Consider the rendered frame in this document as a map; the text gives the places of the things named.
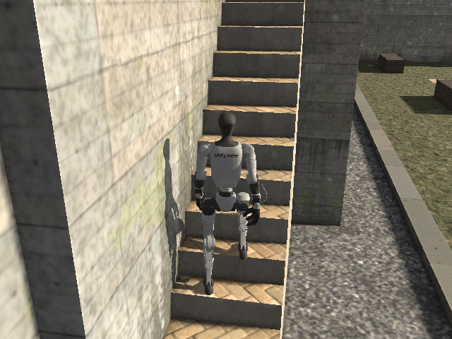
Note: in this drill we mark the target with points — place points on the right robot forearm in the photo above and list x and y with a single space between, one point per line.
255 194

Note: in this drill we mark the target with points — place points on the robot right foot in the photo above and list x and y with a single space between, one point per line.
243 253

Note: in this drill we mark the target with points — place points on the left robot forearm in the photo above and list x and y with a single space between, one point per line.
198 187

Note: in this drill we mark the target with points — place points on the robot right upper arm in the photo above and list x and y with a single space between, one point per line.
249 151

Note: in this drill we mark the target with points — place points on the robot left upper arm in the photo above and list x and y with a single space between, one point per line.
203 150

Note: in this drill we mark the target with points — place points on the left robot thigh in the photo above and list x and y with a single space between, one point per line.
208 216

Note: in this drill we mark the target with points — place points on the left robot hand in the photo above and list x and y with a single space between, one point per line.
199 201

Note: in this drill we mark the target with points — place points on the right robot hand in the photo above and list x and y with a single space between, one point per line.
255 215

